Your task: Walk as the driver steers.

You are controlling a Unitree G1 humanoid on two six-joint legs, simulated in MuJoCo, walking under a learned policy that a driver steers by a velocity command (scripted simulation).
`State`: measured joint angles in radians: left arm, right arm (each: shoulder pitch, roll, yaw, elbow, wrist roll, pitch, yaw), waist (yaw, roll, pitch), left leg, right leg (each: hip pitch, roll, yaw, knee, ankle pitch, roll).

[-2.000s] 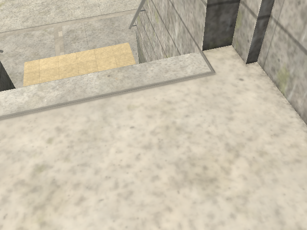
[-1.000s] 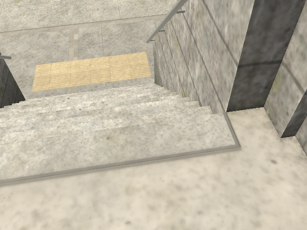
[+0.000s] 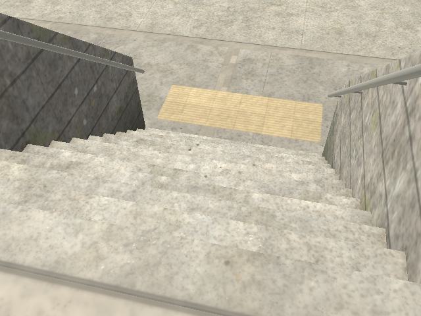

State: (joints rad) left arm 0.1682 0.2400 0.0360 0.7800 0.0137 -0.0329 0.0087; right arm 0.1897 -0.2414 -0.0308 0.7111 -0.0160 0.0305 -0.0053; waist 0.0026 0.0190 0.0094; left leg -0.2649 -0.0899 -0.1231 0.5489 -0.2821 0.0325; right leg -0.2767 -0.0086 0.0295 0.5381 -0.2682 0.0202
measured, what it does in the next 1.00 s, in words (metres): stands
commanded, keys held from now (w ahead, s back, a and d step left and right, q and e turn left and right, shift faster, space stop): no key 0.74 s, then w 0.26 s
